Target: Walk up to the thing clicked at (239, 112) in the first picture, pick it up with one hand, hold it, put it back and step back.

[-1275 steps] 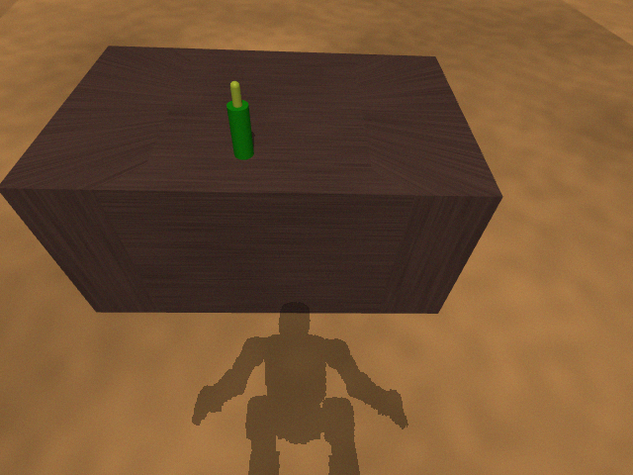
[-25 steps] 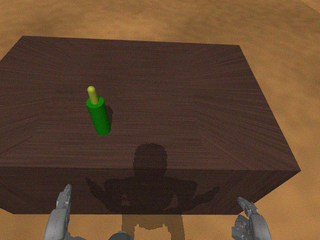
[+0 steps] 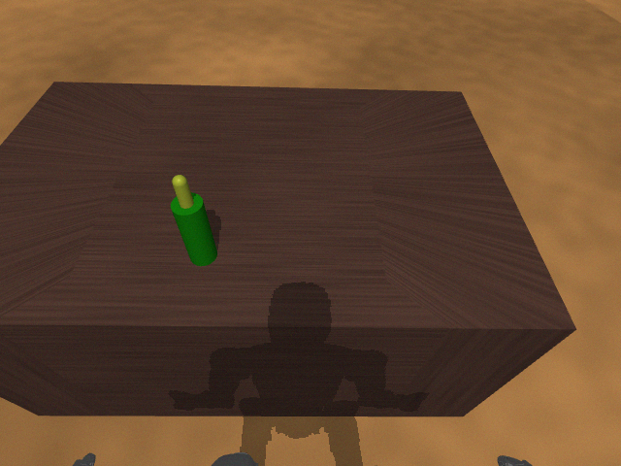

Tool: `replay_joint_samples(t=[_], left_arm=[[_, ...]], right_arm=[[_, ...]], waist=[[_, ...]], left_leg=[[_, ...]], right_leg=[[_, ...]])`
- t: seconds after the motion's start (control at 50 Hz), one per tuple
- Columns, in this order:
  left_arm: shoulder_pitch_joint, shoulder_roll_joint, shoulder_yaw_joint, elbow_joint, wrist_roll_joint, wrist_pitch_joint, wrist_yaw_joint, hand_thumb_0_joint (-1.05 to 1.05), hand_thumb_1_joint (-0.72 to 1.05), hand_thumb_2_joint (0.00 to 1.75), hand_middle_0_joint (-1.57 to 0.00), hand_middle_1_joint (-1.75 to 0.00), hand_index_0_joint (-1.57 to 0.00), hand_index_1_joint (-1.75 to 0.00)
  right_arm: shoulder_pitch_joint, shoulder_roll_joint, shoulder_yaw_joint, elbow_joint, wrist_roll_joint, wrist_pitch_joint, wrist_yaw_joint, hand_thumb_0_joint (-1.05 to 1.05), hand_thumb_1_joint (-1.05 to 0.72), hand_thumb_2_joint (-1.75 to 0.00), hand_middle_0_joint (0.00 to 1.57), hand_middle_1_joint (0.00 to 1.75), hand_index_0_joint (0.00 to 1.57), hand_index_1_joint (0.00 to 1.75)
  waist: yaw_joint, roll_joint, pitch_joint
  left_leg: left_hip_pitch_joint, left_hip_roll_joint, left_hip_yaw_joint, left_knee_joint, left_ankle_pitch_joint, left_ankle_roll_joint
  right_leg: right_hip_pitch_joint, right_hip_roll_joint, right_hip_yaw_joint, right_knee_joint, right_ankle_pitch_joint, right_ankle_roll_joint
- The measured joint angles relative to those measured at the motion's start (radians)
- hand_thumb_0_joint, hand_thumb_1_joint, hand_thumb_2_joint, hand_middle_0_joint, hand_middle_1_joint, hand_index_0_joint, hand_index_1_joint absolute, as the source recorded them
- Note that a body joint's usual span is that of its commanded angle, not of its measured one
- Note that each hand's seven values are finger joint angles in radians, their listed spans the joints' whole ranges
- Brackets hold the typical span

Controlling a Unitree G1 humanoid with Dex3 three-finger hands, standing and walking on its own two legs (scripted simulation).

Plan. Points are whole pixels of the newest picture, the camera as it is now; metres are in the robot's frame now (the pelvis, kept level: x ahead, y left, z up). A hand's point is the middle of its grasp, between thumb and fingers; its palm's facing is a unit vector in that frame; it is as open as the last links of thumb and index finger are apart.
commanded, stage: stand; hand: left
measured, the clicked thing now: (192, 220) +0.51 +0.22 -0.03
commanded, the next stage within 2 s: none
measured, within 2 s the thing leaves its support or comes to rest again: neither
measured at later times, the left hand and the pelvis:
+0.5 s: hand out of the picture +0.04 +0.25 -0.12, palm faces -0.03 -0.94 -0.34, open 8.8 cm; pelvis -0.01 +0.01 +0.04, yaw +0 degrees
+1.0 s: hand out of the picture +0.05 +0.26 -0.12, palm faces -0.04 -0.94 -0.33, open 7.4 cm; pelvis +0.00 +0.02 +0.04, yaw -1 degrees
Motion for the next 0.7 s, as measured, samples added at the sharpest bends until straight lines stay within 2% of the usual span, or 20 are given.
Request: replay_joint_samples(t=[0.1, 0.18, 0.32, 0.42, 0.54, 0.7], left_arm=[[-0.023, -0.014, -0.008, 0.087, -0.014, 0.003, 0.002, 0.0, -0.5, 0.09, -0.08, -0.08, -0.07, -0.08], [-0.048, -0.024, -0.013, 0.142, -0.021, 0.005, 0.002, 0.0, -0.37, 0.21, -0.13, -0.16, -0.12, -0.16], [-0.08, -0.032, -0.023, 0.231, -0.029, 0.006, -0.002, 0.0, 0.04, 0.59, -0.19, -0.25, -0.18, -0.26], [-0.102, -0.034, -0.025, 0.28, -0.03, 0.007, -0.006, 0.0, 0.4, 0.77, -0.2, -0.28, -0.19, -0.28], [-0.124, -0.027, -0.021, 0.327, -0.032, 0.003, -0.012, 0.0, 0.72, 0.86, -0.2, -0.29, -0.2, -0.29], [-0.142, -0.02, -0.019, 0.366, -0.032, 0.006, -0.015, 0.01, 0.87, 0.89, -0.21, -0.3, -0.2, -0.3]], right_arm=[[-0.008, 0.0, 0.006, 0.064, 0.004, -0.002, -0.005, 0.01, -0.9, -0.9, 0.2, 0.3, 0.2, 0.3], [-0.018, 0.01, 0.018, 0.113, 0.006, -0.006, -0.007, 0.01, -0.9, -0.9, 0.2, 0.3, 0.2, 0.3], [-0.04, 0.025, 0.035, 0.184, 0.013, -0.008, -0.008, 0.01, -0.9, -0.9, 0.2, 0.3, 0.2, 0.3], [-0.051, 0.023, 0.04, 0.223, 0.017, -0.008, -0.006, 0.01, -0.9, -0.9, 0.2, 0.3, 0.2, 0.3], [-0.06, 0.015, 0.039, 0.259, 0.021, -0.011, -0.004, 0.01, -0.9, -0.9, 0.2, 0.3, 0.2, 0.3], [-0.068, 0.005, 0.038, 0.291, 0.023, -0.01, -0.003, 0.01, -0.9, -0.9, 0.2, 0.3, 0.2, 0.3]], waist=[[0.003, -0.002, 0.014], [0.008, 0.001, 0.02], [0.004, 0.003, 0.018], [0.001, 0.008, 0.019], [0.001, 0.007, 0.029], [0.001, 0.004, 0.039]], left_leg=[[0.046, 0.002, 0.003, -0.057, 0.027, -0.003], [0.083, 0.006, 0.002, -0.109, 0.055, -0.007], [0.157, 0.005, 0.007, -0.216, 0.113, -0.007], [0.2, 0.004, 0.011, -0.294, 0.157, -0.005], [0.231, 0.001, 0.013, -0.361, 0.196, -0.002], [0.248, -0.005, 0.017, -0.406, 0.221, 0.002]], right_leg=[[0.046, 0.002, 0.0, -0.062, 0.032, 0.002], [0.086, 0.007, -0.002, -0.121, 0.065, 0.002], [0.16, 0.007, -0.002, -0.233, 0.127, 0.005], [0.205, 0.006, -0.002, -0.317, 0.176, 0.009], [0.237, 0.003, -0.002, -0.39, 0.22, 0.013], [0.256, -0.002, -0.001, -0.439, 0.247, 0.019]])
